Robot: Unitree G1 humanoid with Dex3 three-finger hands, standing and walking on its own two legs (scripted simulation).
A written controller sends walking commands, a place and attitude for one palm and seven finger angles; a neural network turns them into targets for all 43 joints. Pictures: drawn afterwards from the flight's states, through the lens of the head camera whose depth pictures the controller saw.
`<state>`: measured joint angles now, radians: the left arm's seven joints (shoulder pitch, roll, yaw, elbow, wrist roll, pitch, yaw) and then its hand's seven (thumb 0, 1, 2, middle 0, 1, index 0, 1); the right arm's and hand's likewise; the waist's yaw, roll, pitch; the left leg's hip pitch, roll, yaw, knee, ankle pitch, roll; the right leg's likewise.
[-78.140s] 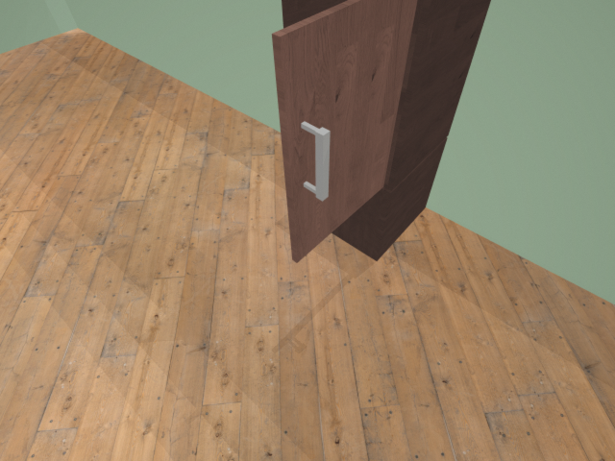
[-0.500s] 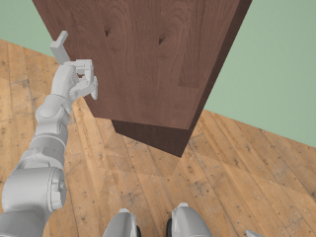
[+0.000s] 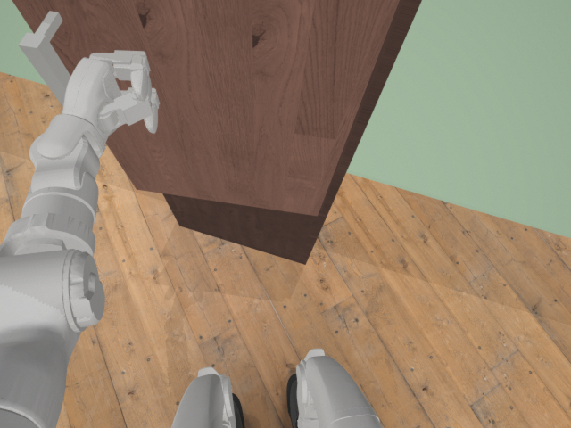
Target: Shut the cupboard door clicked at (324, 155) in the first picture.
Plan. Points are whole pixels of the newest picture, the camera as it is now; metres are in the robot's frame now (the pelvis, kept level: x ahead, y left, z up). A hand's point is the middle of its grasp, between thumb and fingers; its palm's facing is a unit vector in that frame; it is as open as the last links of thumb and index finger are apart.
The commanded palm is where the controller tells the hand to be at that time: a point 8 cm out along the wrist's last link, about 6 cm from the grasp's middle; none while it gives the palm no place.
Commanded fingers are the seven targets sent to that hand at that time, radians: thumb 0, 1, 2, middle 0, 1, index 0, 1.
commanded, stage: push the door shut along its arc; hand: left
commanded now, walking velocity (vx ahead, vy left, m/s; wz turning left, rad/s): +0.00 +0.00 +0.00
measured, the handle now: (78, 87) +0.56 +0.21 +0.08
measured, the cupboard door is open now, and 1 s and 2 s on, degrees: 9 0 0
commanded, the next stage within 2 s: pull the fist back off the door in 0.60 s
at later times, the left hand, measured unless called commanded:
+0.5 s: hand (161, 84) +0.55 +0.10 +0.09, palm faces -0.40 -0.92 -0.02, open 3.3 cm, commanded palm +0.57 +0.13 +0.09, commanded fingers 0.00 0.90 0.90 -1.30 -1.50 -1.30 -1.50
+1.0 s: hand (181, 81) +0.57 +0.08 +0.08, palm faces +0.09 -0.99 -0.05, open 2.8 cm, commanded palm +0.55 +0.11 +0.09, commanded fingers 0.00 0.90 0.90 -1.30 -1.50 -1.30 -1.50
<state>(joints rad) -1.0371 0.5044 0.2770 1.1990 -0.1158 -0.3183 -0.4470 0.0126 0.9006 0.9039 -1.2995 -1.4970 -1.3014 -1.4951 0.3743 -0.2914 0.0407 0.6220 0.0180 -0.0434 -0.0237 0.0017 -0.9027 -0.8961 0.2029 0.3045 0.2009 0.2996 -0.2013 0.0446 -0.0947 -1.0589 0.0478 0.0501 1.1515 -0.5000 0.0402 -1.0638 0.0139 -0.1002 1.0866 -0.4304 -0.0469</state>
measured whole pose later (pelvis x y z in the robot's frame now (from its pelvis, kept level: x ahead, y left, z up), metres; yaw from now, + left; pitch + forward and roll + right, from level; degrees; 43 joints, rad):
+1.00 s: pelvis -0.01 +0.00 -0.02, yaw +1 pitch +28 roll -4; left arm -1.25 0.35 0.24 1.31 0.07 -0.35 0.20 -0.03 0.83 0.97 -1.30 -1.50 -1.32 -1.50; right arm 0.42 -0.24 0.03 0.66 -0.11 -0.09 0.09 0.00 -0.90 -0.90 0.20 0.30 0.20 0.30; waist -0.26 0.05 -0.13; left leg -1.22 0.03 0.01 1.23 -0.49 0.04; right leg -1.20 -0.01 -0.14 1.14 -0.43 -0.05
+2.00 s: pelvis +0.03 -0.02 +0.05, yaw +1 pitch +12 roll +0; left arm -0.40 0.19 0.16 0.64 -0.14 -0.36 -0.02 0.01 0.90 0.90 -1.30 -1.50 -1.30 -1.49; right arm 0.35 -0.24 0.00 0.57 0.03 0.03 0.01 0.00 -0.90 -0.90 0.20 0.30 0.20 0.30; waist -0.05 0.04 -0.11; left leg -0.63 0.03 0.07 0.84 -0.43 0.01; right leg -0.67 0.02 -0.07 0.84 -0.39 -0.05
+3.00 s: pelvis +0.04 +0.00 +0.10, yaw +2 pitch -5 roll -1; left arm 0.48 0.36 0.36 -0.36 -0.08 -0.07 0.12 0.01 0.90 0.90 -0.32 -0.42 -0.32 -0.42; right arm 0.20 -0.24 0.02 0.63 0.01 -0.05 -0.07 0.01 -0.90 -0.90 0.20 0.30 0.20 0.30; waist 0.07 0.10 0.01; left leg -0.07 -0.01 0.04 0.41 -0.25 0.03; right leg -0.08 0.01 -0.08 0.38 -0.22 -0.02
